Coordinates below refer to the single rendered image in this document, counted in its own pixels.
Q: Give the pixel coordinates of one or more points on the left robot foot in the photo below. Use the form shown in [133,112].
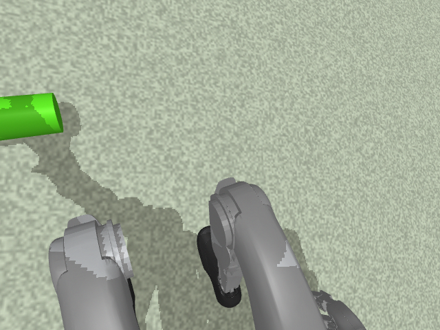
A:
[132,293]

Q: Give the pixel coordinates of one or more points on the right robot foot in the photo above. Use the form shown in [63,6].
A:
[209,262]

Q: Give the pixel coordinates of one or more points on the bottle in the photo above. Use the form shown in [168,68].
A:
[29,115]

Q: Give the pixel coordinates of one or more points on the right robot hand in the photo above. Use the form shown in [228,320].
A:
[340,316]

